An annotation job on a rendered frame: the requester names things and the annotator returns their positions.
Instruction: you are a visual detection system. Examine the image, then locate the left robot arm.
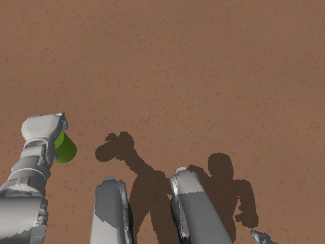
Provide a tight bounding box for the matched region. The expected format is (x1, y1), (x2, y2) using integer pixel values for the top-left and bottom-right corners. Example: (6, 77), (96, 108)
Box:
(0, 137), (55, 244)

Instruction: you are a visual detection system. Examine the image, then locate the left robot hand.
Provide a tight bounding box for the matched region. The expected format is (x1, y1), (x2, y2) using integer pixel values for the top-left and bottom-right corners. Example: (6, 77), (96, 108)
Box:
(21, 112), (68, 160)

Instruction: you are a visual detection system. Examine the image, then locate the right robot hand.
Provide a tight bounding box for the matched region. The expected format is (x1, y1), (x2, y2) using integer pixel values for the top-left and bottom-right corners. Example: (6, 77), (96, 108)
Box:
(250, 230), (278, 244)

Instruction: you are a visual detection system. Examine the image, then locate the right robot foot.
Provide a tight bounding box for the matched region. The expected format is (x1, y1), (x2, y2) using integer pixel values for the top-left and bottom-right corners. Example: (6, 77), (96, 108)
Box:
(171, 198), (191, 244)

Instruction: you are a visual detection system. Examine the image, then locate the bottle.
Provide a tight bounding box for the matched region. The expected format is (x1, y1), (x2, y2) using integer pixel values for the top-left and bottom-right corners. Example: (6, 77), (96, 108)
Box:
(54, 130), (77, 163)

